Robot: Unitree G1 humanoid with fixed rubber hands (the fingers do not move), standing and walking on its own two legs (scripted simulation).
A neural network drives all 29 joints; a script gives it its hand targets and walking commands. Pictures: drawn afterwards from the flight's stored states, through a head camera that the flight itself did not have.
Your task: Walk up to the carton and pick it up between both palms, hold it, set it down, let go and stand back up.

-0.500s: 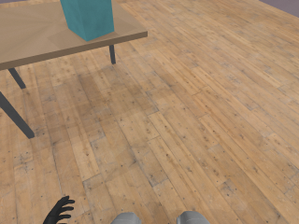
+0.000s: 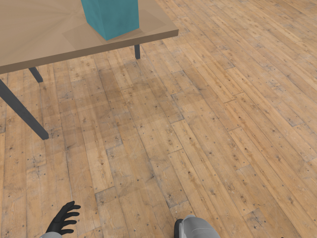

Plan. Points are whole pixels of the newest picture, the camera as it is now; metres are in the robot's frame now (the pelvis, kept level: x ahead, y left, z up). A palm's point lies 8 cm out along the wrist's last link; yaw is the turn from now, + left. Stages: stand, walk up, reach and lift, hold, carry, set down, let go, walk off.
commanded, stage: walk up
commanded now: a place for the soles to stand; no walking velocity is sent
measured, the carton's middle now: (108, 0) +1.10 +0.26 +0.02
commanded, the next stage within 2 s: none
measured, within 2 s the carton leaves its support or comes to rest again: neither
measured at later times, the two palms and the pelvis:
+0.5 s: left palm (44, 196) +0.23 +0.34 -0.12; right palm (270, 214) +0.17 -0.28 -0.09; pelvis +0.12 +0.05 -0.01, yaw +4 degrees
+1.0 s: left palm (46, 184) +0.25 +0.33 -0.08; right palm (257, 155) +0.35 -0.30 -0.10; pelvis +0.24 +0.02 +0.00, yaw +8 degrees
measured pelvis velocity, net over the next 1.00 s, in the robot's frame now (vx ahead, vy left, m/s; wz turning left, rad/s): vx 0.24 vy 0.02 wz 0.14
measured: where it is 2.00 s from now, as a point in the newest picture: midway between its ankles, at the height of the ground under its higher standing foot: (146, 194)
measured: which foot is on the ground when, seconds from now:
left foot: down 0.00-0.04, up 0.06-0.36, down 0.38-0.74, up 0.76-1.00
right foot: down 0.00-0.40, up 0.42-0.70, down 0.72-1.00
